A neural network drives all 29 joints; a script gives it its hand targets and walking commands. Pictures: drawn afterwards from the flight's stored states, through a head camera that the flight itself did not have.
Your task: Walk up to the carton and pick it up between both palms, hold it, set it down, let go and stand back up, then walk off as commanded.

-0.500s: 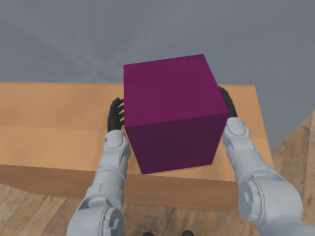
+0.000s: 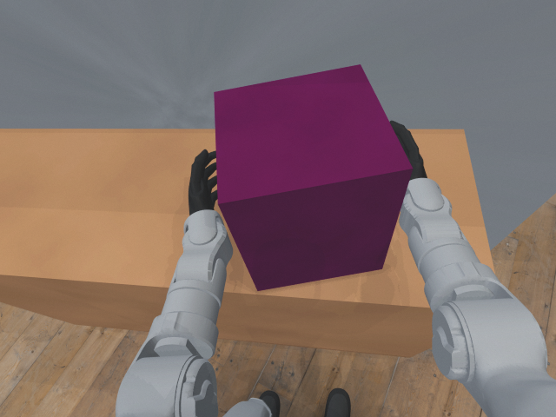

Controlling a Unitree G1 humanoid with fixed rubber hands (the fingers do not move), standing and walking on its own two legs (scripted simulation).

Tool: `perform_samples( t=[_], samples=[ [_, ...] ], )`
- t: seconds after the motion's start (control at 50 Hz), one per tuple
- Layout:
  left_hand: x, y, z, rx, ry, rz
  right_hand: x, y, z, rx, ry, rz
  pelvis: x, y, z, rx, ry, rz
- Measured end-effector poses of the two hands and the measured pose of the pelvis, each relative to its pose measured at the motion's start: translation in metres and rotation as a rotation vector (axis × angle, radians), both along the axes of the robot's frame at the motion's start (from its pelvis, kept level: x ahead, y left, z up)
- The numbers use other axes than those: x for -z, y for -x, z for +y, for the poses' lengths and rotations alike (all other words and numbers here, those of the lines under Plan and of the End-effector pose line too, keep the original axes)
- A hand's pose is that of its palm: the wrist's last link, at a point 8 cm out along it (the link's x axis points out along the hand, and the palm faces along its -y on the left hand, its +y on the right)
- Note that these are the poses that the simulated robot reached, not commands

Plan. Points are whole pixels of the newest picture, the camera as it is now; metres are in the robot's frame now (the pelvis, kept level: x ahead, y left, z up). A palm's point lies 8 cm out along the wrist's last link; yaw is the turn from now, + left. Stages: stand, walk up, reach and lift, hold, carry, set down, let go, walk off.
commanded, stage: set down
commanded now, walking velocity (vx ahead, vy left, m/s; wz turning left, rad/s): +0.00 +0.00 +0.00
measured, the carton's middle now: (304, 187) +0.43 +0.07 +0.02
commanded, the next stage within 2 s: none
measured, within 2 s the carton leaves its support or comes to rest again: rests again in 0.28 s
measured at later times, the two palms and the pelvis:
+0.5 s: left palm (200, 209) +0.36 +0.21 +0.04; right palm (432, 175) +0.47 -0.11 +0.04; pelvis +0.00 -0.01 +0.00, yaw +1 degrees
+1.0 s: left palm (189, 258) +0.29 +0.21 +0.02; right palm (453, 239) +0.39 -0.14 +0.01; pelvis -0.02 -0.02 +0.00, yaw +2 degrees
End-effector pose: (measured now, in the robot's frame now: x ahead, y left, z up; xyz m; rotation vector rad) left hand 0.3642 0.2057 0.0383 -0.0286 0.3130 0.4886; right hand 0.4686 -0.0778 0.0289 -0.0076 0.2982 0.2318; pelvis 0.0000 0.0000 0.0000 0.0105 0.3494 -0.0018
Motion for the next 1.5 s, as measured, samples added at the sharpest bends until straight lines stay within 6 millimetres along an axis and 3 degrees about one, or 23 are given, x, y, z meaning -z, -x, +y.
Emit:
perform_samples(
  t=[0.26, 0.42, 0.64, 1.12, 1.32, 1.5],
  samples=[
    [-0.006, -0.005, 0.004, 0.002, -0.003, -0.003, -0.01, -0.015, 0.0, 0.02, -0.011, -0.019, 0.003, 0.001, -0.004, -0.007, 0.007, 0.006],
    [-0.008, 0.002, 0.002, 0.018, -0.006, -0.015, -0.012, -0.007, -0.017, 0.038, 0.014, -0.019, 0.001, 0.002, -0.008, -0.015, 0.007, -0.028],
    [0.0, 0.022, -0.002, 0.038, -0.005, -0.005, -0.005, 0.024, -0.05, 0.031, 0.051, -0.008, 0.001, 0.007, -0.016, -0.011, 0.001, -0.085],
    [0.019, 0.093, 0.0, 0.04, -0.022, 0.014, 0.029, 0.102, -0.079, -0.036, 0.046, 0.011, 0.001, 0.02, -0.023, -0.047, -0.006, -0.167],
    [0.025, 0.111, -0.003, 0.04, 0.0, 0.025, 0.033, 0.132, -0.103, -0.027, 0.052, 0.024, 0.0, 0.018, -0.021, -0.052, -0.01, -0.212],
    [0.028, 0.121, -0.001, 0.03, 0.002, 0.039, 0.037, 0.155, -0.11, -0.026, 0.041, 0.036, -0.002, 0.01, -0.016, -0.055, -0.011, -0.244]
  ],
)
